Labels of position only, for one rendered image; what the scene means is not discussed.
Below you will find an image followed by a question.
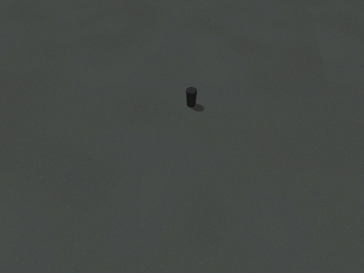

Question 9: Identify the cup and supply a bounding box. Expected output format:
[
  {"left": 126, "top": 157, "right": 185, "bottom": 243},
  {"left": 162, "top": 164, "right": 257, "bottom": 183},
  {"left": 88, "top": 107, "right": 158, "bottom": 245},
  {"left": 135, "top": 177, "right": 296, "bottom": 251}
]
[{"left": 186, "top": 87, "right": 197, "bottom": 107}]

